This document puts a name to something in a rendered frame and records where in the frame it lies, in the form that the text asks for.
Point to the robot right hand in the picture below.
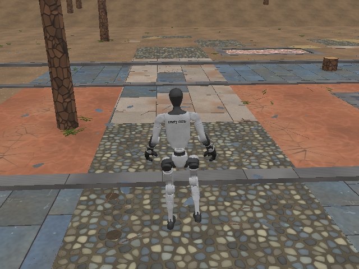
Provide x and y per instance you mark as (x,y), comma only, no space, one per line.
(210,153)

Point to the robot right upper arm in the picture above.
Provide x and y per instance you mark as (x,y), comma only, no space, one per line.
(198,125)

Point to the left robot forearm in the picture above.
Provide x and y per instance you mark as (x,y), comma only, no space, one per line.
(151,146)

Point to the robot left hand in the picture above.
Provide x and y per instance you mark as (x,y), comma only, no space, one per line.
(147,155)

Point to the robot right shin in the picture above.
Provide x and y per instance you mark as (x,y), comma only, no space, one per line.
(196,196)

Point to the robot torso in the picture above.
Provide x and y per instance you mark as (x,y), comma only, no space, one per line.
(178,135)

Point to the robot left upper arm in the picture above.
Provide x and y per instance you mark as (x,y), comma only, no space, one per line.
(157,127)

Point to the right robot forearm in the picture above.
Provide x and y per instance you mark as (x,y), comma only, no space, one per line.
(208,144)

